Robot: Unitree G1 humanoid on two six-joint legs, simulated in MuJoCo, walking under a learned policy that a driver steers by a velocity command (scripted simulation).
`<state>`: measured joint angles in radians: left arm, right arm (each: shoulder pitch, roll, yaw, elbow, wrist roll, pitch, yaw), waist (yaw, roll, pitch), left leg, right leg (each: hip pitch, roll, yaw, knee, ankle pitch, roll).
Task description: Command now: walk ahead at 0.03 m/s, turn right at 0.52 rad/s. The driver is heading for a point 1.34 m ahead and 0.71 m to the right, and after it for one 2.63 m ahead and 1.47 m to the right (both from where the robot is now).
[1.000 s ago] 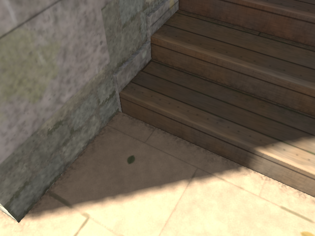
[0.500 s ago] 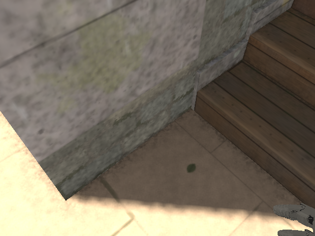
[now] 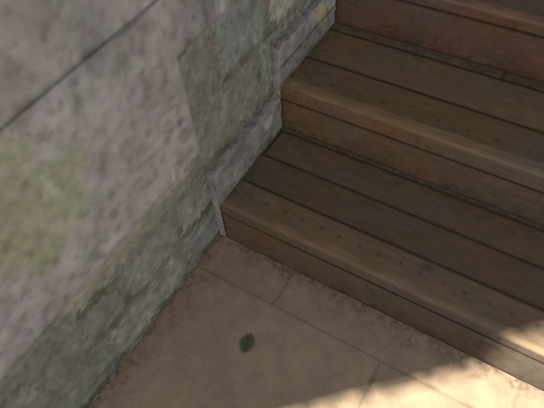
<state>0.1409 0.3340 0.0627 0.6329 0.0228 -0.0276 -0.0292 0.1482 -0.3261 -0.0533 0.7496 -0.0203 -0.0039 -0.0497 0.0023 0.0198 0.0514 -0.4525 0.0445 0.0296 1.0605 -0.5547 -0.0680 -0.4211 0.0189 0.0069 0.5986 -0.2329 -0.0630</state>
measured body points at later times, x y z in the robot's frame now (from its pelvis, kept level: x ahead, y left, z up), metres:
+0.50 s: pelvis +0.03 +0.03 +0.01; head +0.07 +0.03 +0.46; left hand +0.28 +0.26 -0.08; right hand +0.06 -0.30 -0.08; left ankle +0.07 +0.15 -0.73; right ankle -0.01 -0.09 -0.66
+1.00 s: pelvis +0.00 -0.03 +0.01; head +0.03 -0.07 +0.46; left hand +0.30 +0.12 -0.05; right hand -0.03 -0.35 -0.10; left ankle +0.11 +0.10 -0.66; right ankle -0.03 -0.11 -0.73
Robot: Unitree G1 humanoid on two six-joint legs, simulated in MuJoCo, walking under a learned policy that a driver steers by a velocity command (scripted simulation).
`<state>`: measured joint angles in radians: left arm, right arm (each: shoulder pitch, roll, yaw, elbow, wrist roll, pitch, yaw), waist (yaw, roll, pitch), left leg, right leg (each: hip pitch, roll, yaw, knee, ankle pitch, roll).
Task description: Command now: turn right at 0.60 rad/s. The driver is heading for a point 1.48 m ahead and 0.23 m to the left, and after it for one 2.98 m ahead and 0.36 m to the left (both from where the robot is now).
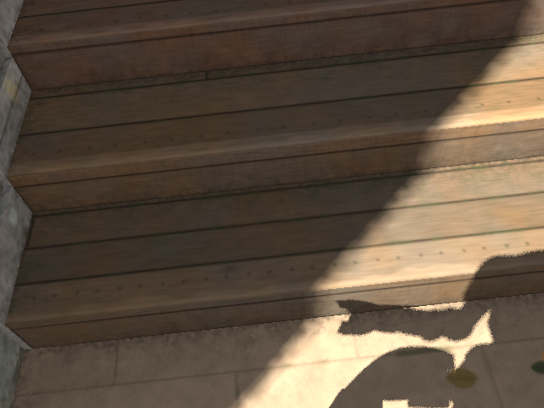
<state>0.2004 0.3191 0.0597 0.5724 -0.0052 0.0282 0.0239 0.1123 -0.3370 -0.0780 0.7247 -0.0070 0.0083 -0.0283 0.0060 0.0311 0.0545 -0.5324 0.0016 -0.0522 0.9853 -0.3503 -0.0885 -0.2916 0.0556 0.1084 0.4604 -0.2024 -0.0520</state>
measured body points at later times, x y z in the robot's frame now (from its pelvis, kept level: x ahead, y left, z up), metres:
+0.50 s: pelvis +0.01 +0.02 +0.00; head +0.04 +0.03 +0.44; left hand +0.21 +0.26 -0.11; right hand +0.10 -0.27 -0.11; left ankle +0.04 +0.14 -0.74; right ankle -0.04 -0.12 -0.73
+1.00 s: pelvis -0.01 +0.00 -0.01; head +0.02 -0.01 +0.44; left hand +0.18 +0.23 -0.12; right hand +0.05 -0.31 -0.13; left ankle +0.04 +0.14 -0.74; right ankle -0.04 -0.12 -0.74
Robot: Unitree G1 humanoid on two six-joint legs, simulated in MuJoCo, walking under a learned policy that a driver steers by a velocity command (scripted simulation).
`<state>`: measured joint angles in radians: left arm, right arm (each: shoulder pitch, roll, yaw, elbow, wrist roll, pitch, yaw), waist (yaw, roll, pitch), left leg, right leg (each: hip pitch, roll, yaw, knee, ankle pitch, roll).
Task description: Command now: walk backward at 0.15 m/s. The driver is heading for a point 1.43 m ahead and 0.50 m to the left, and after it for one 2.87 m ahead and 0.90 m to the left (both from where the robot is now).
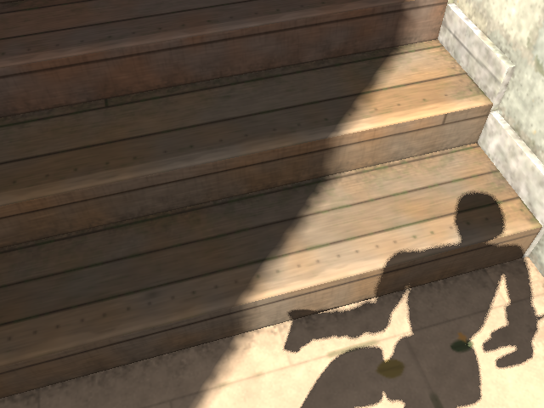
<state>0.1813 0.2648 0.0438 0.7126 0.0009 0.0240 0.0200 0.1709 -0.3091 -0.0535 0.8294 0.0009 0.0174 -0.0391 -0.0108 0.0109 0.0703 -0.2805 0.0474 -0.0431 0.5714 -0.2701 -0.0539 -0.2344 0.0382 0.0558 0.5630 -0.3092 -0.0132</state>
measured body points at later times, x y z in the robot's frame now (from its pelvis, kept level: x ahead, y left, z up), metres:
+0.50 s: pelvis -0.07 +0.00 +0.00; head -0.08 -0.02 +0.45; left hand -0.06 +0.27 -0.12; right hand +0.05 -0.27 -0.12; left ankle +0.01 +0.15 -0.70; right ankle -0.15 -0.09 -0.73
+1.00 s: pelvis +0.10 +0.08 +0.00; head +0.14 +0.08 +0.44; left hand +0.07 +0.35 -0.14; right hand +0.28 -0.18 -0.10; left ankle +0.17 +0.17 -0.73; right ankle -0.09 -0.07 -0.65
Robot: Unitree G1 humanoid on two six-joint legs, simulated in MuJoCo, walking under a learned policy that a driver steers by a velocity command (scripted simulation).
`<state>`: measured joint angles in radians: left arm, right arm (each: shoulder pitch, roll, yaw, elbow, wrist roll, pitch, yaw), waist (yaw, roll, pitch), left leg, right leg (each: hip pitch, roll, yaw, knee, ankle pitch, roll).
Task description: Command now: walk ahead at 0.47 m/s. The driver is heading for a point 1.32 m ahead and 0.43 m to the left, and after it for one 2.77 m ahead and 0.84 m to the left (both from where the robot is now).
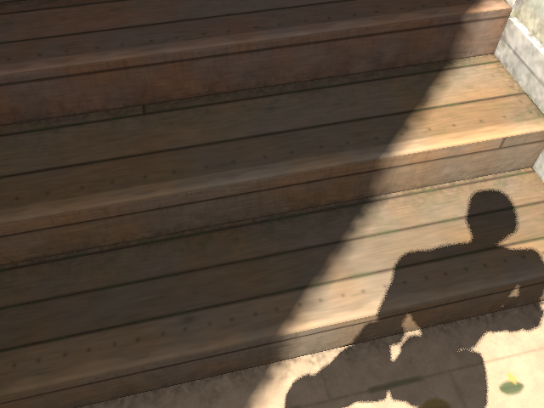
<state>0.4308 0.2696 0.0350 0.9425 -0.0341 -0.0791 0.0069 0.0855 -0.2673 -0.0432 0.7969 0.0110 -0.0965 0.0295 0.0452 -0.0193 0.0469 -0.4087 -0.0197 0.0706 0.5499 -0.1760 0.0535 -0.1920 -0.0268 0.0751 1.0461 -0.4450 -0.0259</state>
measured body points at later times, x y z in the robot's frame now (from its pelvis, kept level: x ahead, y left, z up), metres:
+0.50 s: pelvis +0.25 -0.02 +0.00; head +0.28 -0.03 +0.45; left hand +0.42 +0.23 -0.10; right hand +0.29 -0.29 -0.14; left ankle +0.11 +0.11 -0.66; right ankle +0.36 -0.11 -0.73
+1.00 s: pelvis +0.33 +0.01 +0.01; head +0.34 +0.02 +0.46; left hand +0.37 +0.26 -0.14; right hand +0.35 -0.23 -0.14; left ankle +0.30 +0.13 -0.73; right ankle +0.36 -0.11 -0.73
